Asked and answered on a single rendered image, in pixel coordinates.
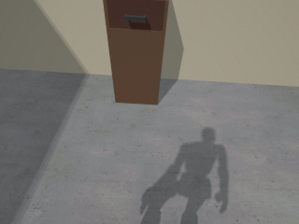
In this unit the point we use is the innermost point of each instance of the drawer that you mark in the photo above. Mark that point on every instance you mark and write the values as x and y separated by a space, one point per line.
152 9

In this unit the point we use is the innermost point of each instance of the handle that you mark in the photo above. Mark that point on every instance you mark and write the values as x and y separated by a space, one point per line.
134 18

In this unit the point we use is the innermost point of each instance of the cabinet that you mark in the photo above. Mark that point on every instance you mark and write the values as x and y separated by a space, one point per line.
136 59

